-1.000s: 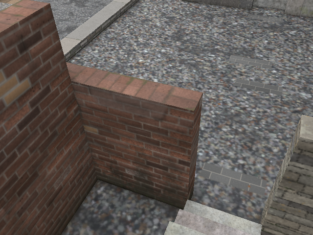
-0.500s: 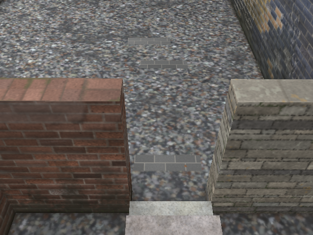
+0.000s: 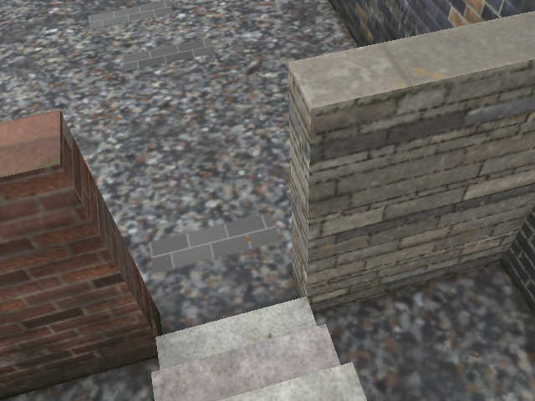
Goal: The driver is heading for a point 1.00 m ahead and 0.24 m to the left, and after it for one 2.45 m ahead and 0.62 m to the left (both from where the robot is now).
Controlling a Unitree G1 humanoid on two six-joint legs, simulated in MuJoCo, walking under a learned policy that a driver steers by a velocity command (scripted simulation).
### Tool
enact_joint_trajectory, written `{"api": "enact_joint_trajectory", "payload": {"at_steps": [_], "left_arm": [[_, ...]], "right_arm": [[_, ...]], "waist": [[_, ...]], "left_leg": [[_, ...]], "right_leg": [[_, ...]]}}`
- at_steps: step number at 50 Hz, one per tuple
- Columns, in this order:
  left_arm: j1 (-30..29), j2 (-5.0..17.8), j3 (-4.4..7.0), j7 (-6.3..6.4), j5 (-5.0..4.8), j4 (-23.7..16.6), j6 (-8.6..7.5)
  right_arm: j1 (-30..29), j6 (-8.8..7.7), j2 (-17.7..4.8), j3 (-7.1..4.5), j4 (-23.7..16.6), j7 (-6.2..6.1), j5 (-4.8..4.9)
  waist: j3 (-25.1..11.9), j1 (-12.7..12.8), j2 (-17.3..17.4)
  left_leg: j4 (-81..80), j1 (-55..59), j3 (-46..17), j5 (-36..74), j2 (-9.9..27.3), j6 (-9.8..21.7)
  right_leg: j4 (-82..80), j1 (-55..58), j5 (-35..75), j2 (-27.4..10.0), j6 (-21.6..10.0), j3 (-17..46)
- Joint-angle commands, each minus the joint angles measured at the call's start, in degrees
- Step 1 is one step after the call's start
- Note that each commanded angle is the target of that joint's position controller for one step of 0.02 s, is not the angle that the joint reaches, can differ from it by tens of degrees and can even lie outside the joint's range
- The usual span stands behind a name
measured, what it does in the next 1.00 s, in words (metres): goes down, turning left: left foot 0.20 m lower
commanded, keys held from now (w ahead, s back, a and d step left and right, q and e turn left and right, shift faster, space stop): q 1.00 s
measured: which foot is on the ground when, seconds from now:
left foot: up 0.00-0.40, down 0.42-1.00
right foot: down 0.00-0.42, up 0.44-1.00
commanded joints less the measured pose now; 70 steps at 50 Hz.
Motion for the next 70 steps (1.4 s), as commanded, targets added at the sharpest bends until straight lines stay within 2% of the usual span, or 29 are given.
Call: {"api": "enact_joint_trajectory", "payload": {"at_steps": [1, 2, 4, 9, 12, 16, 20, 21, 22, 23, 24, 27, 30, 33, 39, 42, 50, 51, 53, 54, 55, 56, 57, 58, 61, 64, 66, 68, 70], "left_arm": [[-4.64, 5.84, -1.12, 0.66, 1.34, -5.69, -3.59], [-6.54, 2.69, -2.61, 0.21, 0.32, -6.09, -3.95], [2.32, 3.96, -2.43, 0.3, -0.63, -2.11, -5.41], [3.39, 2.48, -3.55, 1.65, 1.06, -2.25, -5.82], [9.07, 0.19, -3.81, 2.02, 2.69, -0.26, -3.54], [11.85, 2.82, -1.92, 2.97, 4.24, -1.15, -0.81], [7.34, 3.85, -0.85, 3.13, 4.36, -3.69, -1.26], [7.99, 3.78, -0.75, 2.25, 4.21, -3.74, -1.37], [7.39, 2.91, 0.07, 1.85, 2.64, -5.71, -1.71], [-0.44, 3.84, 0.17, 1.34, 1.08, -9.55, -1.52], [-7.21, 4.98, 0.31, 0.7, 1.55, -13.27, -1.61], [-13.38, 2.97, -0.67, 0.87, 4.16, -15.9, 0.62], [-13.45, 2.28, -1.06, 2.65, 3.8, -18.23, 5.82], [-15.86, 1.96, -1.35, 2.69, 3.31, -21.31, 7.62], [-24.08, 3.35, -1.45, 2.03, 4.38, -26.42, 7.65], [-25.78, 5.93, -0.43, 1.7, 3.69, -27.26, 8.1], [-20.95, 6.91, 0.05, -1.32, 3.35, -26.75, 6.12], [-16.84, 4.92, -0.72, -2.44, 2.34, -26.41, 5.05], [-3.6, 9.08, -0.06, -4.46, 2.28, -21.43, 3.87], [8.22, 10.34, -0.11, -4.87, 2.28, -18.46, 4.18], [25.86, 8.69, -0.64, -5.46, 1.98, -12.17, 3.48], [22.77, 15.67, 0.92, -3.37, 2.48, -13.09, 0.53], [19.79, 6.79, -1.54, -0.66, 3.17, -12.11, -1.08], [9.02, 4.41, -2.43, 0.53, 6.41, -12.12, -1.47], [-5.74, 3.67, -1.55, -0.89, 3.89, -9.54, -1.59], [-11.39, 2.42, -2.0, -2.48, 0.48, -9.68, -2.19], [-8.3, 6.67, -0.82, -1.53, 0.68, -9.38, -3.4], [4.56, 6.91, -0.26, -1.51, 1.86, -6.31, -4.04], [12.0, 4.97, -0.41, -0.73, 2.43, -4.37, -4.49]], "right_arm": [[15.97, 2.69, 2.91, 0.91, 3.47, -0.64, 0.65], [17.61, 3.29, 2.06, 0.86, 6.44, -0.59, 1.11], [10.65, 2.92, -3.23, -1.01, 5.87, 0.04, 0.43], [-0.94, 0.69, -0.36, 0.92, 1.56, 1.57, 1.79], [-3.12, -0.28, -0.06, 0.86, -1.25, 2.56, 4.43], [-3.25, -1.88, -1.1, -0.13, -2.38, 4.64, 5.12], [11.92, -1.25, -2.84, -1.93, 3.12, 4.42, 4.61], [16.4, -0.79, -4.22, -2.24, 4.68, 4.31, 5.0], [21.94, 0.23, -6.9, -2.46, 4.53, 4.9, 5.05], [24.44, 2.22, -7.94, -2.86, 5.33, 5.3, 6.72], [23.32, 3.33, -8.1, -2.83, 3.28, 5.08, 6.29], [6.41, 2.67, -7.71, -0.91, -2.63, 2.51, 2.98], [1.68, -0.34, -4.12, 3.02, -4.6, 0.96, 4.75], [1.22, -1.87, -4.53, 4.36, -5.9, 0.02, 4.83], [9.26, -2.05, -7.69, 2.87, -8.05, -1.75, 3.24], [4.98, -3.16, -8.97, 1.52, -10.23, -1.6, 1.83], [-3.56, -2.25, -9.41, 0.18, -15.45, -1.92, 4.4], [-1.69, -3.21, -13.23, -1.55, -13.7, -2.53, 5.03], [-6.63, -1.85, -11.07, -2.48, -13.99, -3.37, 7.05], [-13.16, -0.16, -10.66, -2.8, -15.24, -3.86, 6.53], [-21.35, 1.3, -9.14, -3.18, -16.69, -4.93, 3.86], [-25.78, -1.59, -4.83, -2.66, -26.05, -3.34, 5.88], [-24.51, -5.05, -4.98, -3.36, -22.98, -3.29, 4.93], [-12.42, -5.13, -0.21, -2.34, -19.45, -2.77, 6.39], [-2.06, 0.07, -0.79, -2.57, -10.46, -2.3, 4.91], [-5.15, 4.59, -0.27, -1.6, -12.63, 0.2, 5.4], [-9.23, 5.52, -0.36, -1.61, -13.03, 0.41, 4.48], [-6.3, 5.19, -0.68, -2.11, -10.41, 0.67, 2.51], [-10.63, 4.8, -0.38, -1.9, -10.64, 0.95, 2.57]], "waist": [[-14.42, -7.24, -3.91], [-13.49, -8.14, -3.99], [-7.82, -4.41, -4.89], [-1.43, -0.01, -0.58], [3.76, 4.34, -4.09], [4.07, 7.18, -2.09], [-3.56, 0.01, 8.35], [-7.78, -1.52, 11.38], [-14.91, -3.82, 15.2], [-16.33, -8.89, 13.45], [-16.39, -9.37, 8.91], [-7.87, -2.96, 0.15], [-5.38, 1.42, 0.15], [-5.71, 1.57, 4.3], [-12.33, -4.04, 4.99], [-14.49, -2.55, 6.07], [-14.71, -2.27, 14.45], [-15.48, -1.1, 21.17], [-14.3, 4.76, 19.97], [-9.37, 11.49, 12.57], [2.48, 25.41, -4.8], [13.53, 20.76, -24.24], [13.39, 15.98, -14.17], [7.19, 4.08, -15.28], [-3.41, -5.89, -7.39], [-2.56, -6.59, -5.36], [-2.04, -3.6, -3.05], [-5.03, 0.21, -2.86], [-3.66, 4.2, -3.74]], "left_leg": [[-19.01, 11.43, -0.11, 23.47, -0.54, 0.79], [-21.11, 19.35, 0.57, 26.31, -1.41, 0.57], [-29.49, 9.79, -1.84, 35.57, -2.63, 3.87], [-56.46, 13.93, -5.58, 54.0, -5.6, 3.47], [-76.42, 14.25, -5.55, 50.68, -3.12, 4.66], [-81.44, 13.9, -2.81, 38.25, -1.29, 5.72], [-83.52, 33.46, 0.48, 36.43, -2.12, 9.46], [-77.45, 44.7, -0.83, 57.7, 0.13, 10.13], [-60.42, 61.7, -8.74, 81.06, 9.7, 15.77], [-60.23, 70.99, -21.57, 77.75, 15.74, 24.76], [-64.84, 68.43, -29.11, 60.39, 19.1, 29.93], [-72.07, 38.07, -24.35, 28.44, 13.77, 25.47], [-71.01, 21.26, -21.08, 17.8, 5.13, 17.81], [-68.36, 19.01, -23.33, 20.67, 2.41, 15.77], [-63.89, 38.17, -34.53, 25.23, 4.0, 18.57], [-63.1, 42.23, -37.93, 32.73, 6.0, 22.08], [-79.94, 27.77, -31.99, 19.19, 2.33, 23.39], [-85.5, 24.65, -29.37, 25.41, 4.2, 22.23], [-85.88, 12.3, -16.6, 10.7, -0.92, 14.0], [-77.94, -1.87, -15.7, -8.71, -4.16, 12.78], [-46.78, -21.1, -17.69, -33.31, -10.77, 12.17], [-38.94, -55.58, -19.43, -38.31, -16.01, 5.52], [-34.03, -48.1, -29.84, -18.83, -15.06, 2.58], [-34.63, -38.54, -30.34, -4.54, -15.8, 1.97], [-17.56, -6.83, -17.73, 17.8, -16.93, 0.89], [-2.43, -2.32, -13.34, 23.69, -17.39, 0.82], [0.04, -5.6, -10.35, 25.45, -18.22, 1.21], [-1.08, -7.37, -8.67, 24.88, -16.25, 1.62], [-5.59, -12.11, -7.03, 23.22, -14.66, 1.57]], "right_leg": [[-4.72, -0.75, 68.71, -18.3, -5.13, 13.92], [-5.47, -6.4, 64.09, -16.18, -2.31, 11.89], [-1.14, 0.25, 49.0, -12.86, 0.38, 11.32], [5.47, -5.97, 18.24, -12.47, 0.62, 10.54], [8.34, -1.96, 23.95, -11.39, -2.07, 10.33], [13.96, 2.2, 31.63, -13.95, -4.92, 15.85], [37.92, -5.93, 0.61, -8.87, -4.83, 8.56], [50.53, -13.71, -13.48, -4.21, -2.95, 0.53], [76.12, -31.05, -36.96, 1.88, 1.45, -7.94], [88.99, -49.86, -40.3, 3.56, 4.64, -9.77], [93.0, -56.58, -36.03, 1.98, 6.28, -4.89], [89.7, -50.86, -13.35, -0.54, 8.1, 0.48], [93.09, -47.73, 0.98, 0.78, 11.28, 0.7], [92.57, -49.12, 3.27, 0.64, 13.98, 0.5], [88.71, -56.48, -5.14, 2.54, 14.76, 3.06], [88.04, -54.88, -6.38, 3.13, 15.12, 5.86], [87.32, -31.15, -16.28, 4.51, 14.16, -3.94], [81.02, -18.66, -35.02, 2.04, 9.69, -1.94], [48.94, 5.32, -41.7, 0.6, 5.16, -0.76], [31.06, 18.17, -42.86, 3.92, 2.97, 2.99], [8.22, 18.14, -42.95, 2.4, 3.82, 16.4], [-13.54, 11.75, -25.35, -20.27, -0.42, 72.39], [-19.22, 3.62, 4.21, -22.61, 0.01, 86.0], [-13.22, 1.03, 11.62, -22.01, -0.84, 73.79], [-4.86, -21.74, -10.44, -13.91, 3.31, 37.68], [-12.2, -25.64, -21.35, -13.27, 1.57, 24.8], [-14.68, -16.33, -14.43, -12.97, 2.2, 18.42], [-16.48, -0.73, -7.67, -13.04, 3.1, 16.67], [-16.91, 9.82, -5.81, -14.31, 1.63, 15.33]]}}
